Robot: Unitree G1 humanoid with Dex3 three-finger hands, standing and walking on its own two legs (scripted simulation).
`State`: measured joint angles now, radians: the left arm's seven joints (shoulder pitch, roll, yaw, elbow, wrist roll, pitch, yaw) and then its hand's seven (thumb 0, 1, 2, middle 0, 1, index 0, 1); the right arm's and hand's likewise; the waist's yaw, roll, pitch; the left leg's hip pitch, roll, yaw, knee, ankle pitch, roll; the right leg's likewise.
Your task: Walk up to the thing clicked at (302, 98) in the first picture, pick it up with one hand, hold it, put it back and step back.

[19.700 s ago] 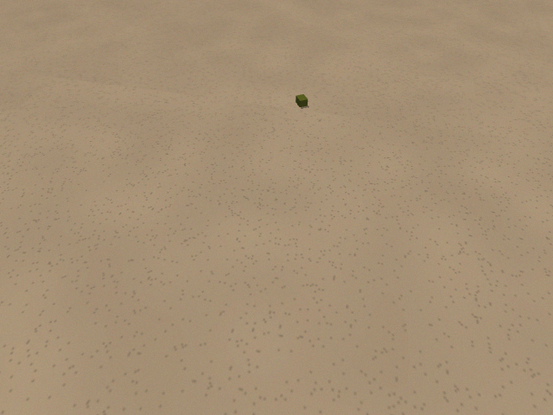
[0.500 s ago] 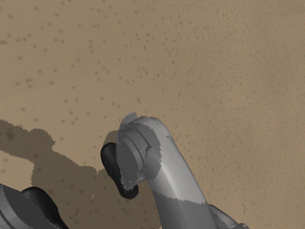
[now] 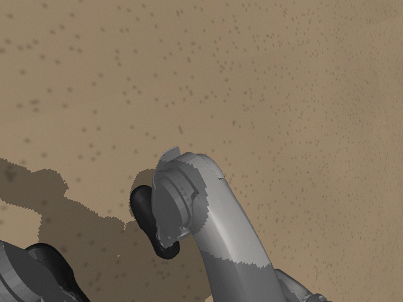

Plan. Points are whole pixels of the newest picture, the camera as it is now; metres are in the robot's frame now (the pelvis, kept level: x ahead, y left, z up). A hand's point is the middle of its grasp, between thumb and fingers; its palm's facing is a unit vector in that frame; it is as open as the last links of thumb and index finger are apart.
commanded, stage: close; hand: left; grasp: from above
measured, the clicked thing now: out of the picture +0.47 +0.36 -0.30
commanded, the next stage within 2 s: none
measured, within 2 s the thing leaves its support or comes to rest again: neither
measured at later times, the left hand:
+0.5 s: hand out of the picture +0.46 +0.35 -0.28, palm faces -0.31 -0.36 -0.88, open 12.6 cm
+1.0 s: hand out of the picture +0.46 +0.35 -0.28, palm faces -0.30 -0.36 -0.88, open 11.5 cm
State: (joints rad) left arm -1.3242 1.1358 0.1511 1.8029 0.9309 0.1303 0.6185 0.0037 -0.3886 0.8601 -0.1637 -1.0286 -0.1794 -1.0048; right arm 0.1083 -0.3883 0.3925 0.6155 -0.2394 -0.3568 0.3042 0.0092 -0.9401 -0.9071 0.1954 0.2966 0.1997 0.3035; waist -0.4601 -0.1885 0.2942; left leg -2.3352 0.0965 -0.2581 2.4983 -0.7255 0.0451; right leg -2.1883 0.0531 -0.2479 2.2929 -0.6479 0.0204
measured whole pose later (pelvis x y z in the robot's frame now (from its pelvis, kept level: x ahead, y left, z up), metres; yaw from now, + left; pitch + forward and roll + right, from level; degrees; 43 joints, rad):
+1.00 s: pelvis +0.00 +0.00 +0.00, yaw +0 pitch +30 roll -16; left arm -1.31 1.13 0.17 1.79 0.91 0.16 0.60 0.00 -0.09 0.64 -0.35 -0.87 -0.39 -0.83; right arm 0.11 -0.39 0.39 0.61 -0.23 -0.35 0.30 0.01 -0.94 -0.90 0.20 0.30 0.20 0.30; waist -0.46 -0.18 0.29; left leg -2.33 0.10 -0.26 2.49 -0.73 0.04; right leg -2.19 0.06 -0.25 2.29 -0.65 0.01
